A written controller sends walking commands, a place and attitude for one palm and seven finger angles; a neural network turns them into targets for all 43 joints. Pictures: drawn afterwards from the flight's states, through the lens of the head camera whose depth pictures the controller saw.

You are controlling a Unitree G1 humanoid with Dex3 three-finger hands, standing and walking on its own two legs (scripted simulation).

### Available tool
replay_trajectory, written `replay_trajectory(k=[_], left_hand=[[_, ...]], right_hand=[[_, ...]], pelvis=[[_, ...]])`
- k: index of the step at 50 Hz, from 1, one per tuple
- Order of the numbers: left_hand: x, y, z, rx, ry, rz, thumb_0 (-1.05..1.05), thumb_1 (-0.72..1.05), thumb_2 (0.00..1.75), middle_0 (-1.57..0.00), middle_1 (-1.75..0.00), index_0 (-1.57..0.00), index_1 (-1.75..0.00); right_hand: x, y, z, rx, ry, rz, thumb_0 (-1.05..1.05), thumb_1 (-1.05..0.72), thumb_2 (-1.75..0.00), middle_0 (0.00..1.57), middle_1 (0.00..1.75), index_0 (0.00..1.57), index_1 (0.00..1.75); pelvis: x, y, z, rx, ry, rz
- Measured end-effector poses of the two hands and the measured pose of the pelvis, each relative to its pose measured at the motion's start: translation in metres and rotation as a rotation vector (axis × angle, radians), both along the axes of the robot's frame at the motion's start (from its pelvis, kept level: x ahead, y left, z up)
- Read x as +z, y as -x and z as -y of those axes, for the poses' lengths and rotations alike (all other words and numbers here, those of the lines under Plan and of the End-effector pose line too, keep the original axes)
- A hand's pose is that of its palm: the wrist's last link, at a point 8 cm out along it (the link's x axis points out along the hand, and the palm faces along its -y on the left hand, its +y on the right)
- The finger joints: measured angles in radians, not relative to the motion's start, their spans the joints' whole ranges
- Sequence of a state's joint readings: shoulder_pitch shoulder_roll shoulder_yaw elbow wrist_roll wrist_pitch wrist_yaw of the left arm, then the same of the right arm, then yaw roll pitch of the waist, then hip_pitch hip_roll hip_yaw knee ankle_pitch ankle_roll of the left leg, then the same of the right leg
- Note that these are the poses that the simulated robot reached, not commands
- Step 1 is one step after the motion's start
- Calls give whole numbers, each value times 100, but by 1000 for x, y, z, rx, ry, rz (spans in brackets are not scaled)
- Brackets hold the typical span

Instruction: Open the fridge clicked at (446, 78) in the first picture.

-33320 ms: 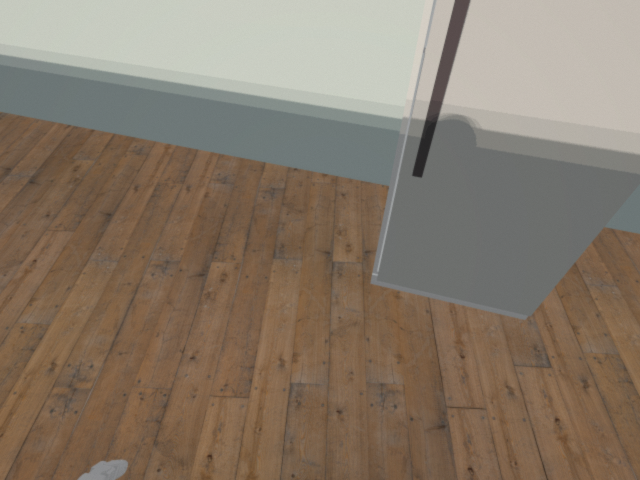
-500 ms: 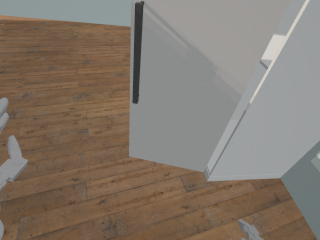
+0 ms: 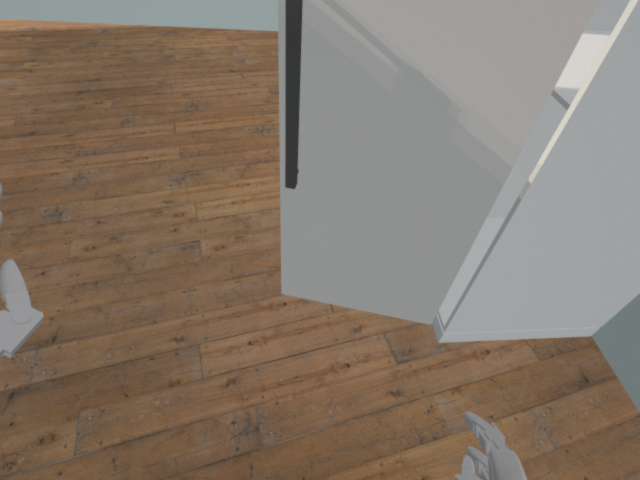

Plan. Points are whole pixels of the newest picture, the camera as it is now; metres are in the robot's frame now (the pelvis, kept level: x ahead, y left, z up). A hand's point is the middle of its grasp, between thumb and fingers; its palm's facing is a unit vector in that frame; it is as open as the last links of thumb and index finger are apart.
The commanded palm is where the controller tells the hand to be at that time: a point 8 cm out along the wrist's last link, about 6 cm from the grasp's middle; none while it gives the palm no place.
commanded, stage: stop stepping back and stand still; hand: left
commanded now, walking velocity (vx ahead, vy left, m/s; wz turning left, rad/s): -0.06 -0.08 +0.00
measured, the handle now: (295, 97) +0.81 +0.09 +0.09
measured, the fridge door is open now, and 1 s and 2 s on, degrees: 74 74 74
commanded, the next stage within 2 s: let the arm hang, fingers relaxed in 0.94 s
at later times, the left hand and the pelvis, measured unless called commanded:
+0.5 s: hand (46, 301) +0.23 +0.27 +0.17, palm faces +0.42 -0.80 -0.42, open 7.4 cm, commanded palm +0.17 +0.30 +0.19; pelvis +0.03 +0.00 +0.01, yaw +0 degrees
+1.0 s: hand (12, 322) +0.21 +0.29 +0.17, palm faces +0.45 -0.79 -0.42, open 7.4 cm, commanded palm +0.15 +0.32 +0.19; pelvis +0.01 +0.02 +0.01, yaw +1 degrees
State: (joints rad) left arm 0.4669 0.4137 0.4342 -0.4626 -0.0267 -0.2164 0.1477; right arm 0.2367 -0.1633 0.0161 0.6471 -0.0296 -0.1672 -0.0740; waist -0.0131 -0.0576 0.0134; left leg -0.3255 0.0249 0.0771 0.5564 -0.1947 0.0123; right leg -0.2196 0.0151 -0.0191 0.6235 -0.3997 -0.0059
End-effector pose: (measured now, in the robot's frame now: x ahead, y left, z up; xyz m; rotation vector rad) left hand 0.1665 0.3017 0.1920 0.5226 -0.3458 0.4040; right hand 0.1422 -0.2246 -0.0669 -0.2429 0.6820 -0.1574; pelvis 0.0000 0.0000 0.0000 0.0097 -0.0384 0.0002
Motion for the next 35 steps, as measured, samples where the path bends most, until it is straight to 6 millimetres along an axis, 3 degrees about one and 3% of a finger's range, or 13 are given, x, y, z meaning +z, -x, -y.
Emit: replay_trajectory(k=[5,12,16,23,35], left_hand=[[12,1,8,-10,-69,-63,2,89,90,-21,-30,-21,-31],[-12,-5,-1,65,30,-148,1,89,90,-21,-30,-21,-31],[-21,-14,-2,69,80,-145,2,89,90,-21,-30,-21,-31],[-7,-21,-1,9,44,-87,2,89,90,-21,-30,-21,-31],[-9,-6,-18,41,52,-117,2,89,90,-21,-30,-21,-31]], right_hand=[[-2,-8,-9,32,-61,-14,2,-90,-90,20,30,21,30],[-8,-22,6,13,-27,-66,2,-90,-90,21,30,21,31],[0,-34,13,1,10,-46,2,-90,-90,20,30,21,31],[20,-50,13,-10,35,28,2,-90,-90,20,30,20,30],[14,-39,-11,18,10,1,1,-90,-90,20,30,20,30]], pelvis=[[7,-9,6,4,25,-31],[8,-24,5,3,24,-38],[8,-27,3,4,20,-33],[10,-29,-2,1,24,-39],[12,-21,-14,7,28,-42]])
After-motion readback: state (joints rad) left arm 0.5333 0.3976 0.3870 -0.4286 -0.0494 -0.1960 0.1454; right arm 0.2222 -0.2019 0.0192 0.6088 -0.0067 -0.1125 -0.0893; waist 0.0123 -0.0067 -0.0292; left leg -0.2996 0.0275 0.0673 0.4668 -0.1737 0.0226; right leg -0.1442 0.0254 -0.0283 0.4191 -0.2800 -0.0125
